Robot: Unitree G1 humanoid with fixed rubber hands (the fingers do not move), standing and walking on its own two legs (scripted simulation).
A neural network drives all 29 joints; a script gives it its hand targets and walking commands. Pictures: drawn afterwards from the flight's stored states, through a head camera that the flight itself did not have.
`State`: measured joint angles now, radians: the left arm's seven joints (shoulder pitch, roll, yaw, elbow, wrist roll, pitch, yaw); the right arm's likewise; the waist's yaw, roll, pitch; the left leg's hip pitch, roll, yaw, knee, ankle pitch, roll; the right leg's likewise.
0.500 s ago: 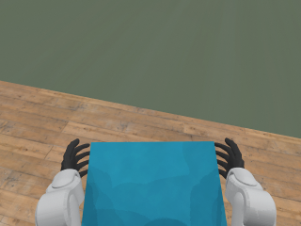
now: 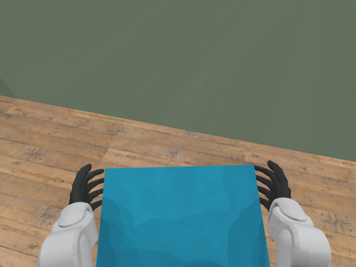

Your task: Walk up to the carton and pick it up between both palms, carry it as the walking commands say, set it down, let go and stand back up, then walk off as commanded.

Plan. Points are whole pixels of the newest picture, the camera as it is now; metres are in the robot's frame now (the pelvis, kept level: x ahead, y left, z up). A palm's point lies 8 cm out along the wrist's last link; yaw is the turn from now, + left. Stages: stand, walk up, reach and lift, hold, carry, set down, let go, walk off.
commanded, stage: carry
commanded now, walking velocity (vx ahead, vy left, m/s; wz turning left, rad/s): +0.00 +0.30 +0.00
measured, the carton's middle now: (180, 220) +0.25 +0.00 -0.01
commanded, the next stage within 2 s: none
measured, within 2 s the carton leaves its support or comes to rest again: neither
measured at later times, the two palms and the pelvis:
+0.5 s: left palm out of the picture +0.21 +0.32 +0.12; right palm (211, 224) +0.20 -0.05 +0.11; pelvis -0.03 +0.14 +0.02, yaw -1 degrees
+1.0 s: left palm out of the picture +0.16 +0.49 +0.11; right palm (107, 256) +0.16 +0.12 +0.09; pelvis -0.07 +0.31 +0.01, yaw -1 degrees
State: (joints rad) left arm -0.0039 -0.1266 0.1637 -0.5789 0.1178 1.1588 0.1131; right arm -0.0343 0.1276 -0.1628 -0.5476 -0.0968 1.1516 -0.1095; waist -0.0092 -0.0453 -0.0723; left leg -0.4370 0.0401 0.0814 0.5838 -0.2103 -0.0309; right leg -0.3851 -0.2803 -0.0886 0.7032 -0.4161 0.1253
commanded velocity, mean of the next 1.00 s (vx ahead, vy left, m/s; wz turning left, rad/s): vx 0.00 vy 0.30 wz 0.00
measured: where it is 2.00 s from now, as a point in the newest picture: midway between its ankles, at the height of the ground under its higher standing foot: outside the picture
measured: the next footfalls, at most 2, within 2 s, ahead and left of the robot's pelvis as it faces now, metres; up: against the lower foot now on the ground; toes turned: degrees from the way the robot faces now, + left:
right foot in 0.26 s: +0.00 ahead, -0.02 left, +0.00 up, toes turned -12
left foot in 0.60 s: +0.04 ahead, +0.36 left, +0.00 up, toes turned +5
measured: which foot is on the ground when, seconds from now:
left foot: down 0.00-0.26, up 0.28-0.58, down 0.60-0.90, up 0.92-1.00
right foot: up 0.00-0.24, down 0.26-0.60, up 0.62-0.88, down 0.90-1.00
